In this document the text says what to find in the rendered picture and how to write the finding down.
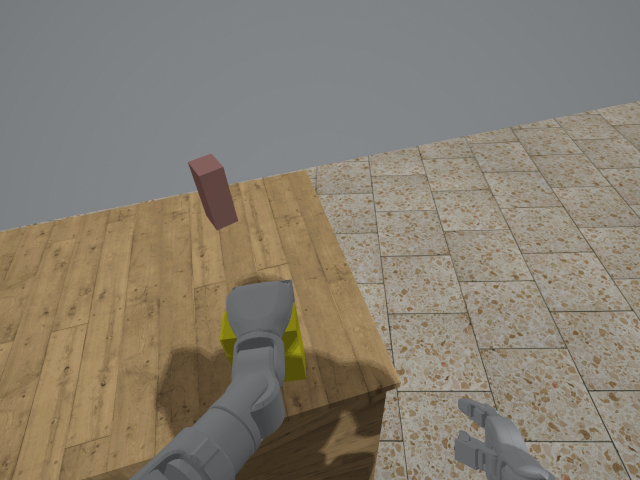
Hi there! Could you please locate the table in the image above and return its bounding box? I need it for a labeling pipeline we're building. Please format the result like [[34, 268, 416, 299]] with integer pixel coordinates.
[[0, 170, 401, 480]]

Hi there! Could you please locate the left robot forearm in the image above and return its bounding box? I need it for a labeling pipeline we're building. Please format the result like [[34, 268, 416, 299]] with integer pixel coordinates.
[[129, 332, 285, 480]]

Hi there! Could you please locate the robot left hand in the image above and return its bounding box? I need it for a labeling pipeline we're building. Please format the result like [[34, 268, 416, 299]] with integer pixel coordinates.
[[226, 279, 295, 340]]

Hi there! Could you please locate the robot right hand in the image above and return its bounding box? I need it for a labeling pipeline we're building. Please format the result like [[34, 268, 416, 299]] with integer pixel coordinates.
[[455, 398, 529, 480]]

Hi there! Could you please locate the right robot forearm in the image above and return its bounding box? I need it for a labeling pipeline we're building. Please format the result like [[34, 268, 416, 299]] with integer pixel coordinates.
[[497, 450, 557, 480]]

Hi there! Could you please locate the sponge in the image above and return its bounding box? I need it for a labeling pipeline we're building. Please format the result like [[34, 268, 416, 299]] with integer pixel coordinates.
[[220, 303, 306, 382]]

